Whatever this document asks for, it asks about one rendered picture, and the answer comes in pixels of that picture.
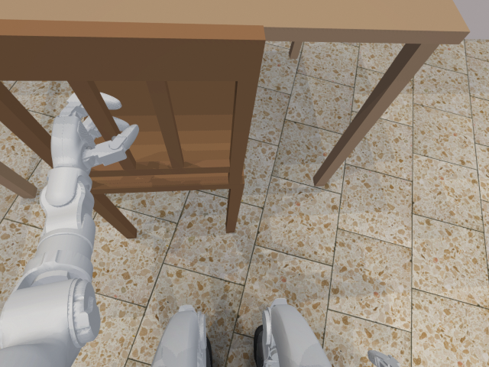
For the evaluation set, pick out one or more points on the robot right thigh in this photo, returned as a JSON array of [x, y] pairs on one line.
[[296, 343]]

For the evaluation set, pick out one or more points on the table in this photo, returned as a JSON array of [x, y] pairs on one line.
[[422, 25]]

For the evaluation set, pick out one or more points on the left robot hand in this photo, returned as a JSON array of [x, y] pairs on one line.
[[70, 137]]

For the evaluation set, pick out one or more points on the robot left forearm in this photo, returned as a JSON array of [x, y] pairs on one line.
[[66, 243]]

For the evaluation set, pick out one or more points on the right robot shin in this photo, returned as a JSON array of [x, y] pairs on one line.
[[270, 354]]

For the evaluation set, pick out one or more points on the right robot hand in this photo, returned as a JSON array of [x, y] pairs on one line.
[[381, 360]]

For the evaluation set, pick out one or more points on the chair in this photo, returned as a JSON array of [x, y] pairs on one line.
[[190, 88]]

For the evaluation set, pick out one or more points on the robot left upper arm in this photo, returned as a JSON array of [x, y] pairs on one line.
[[47, 325]]

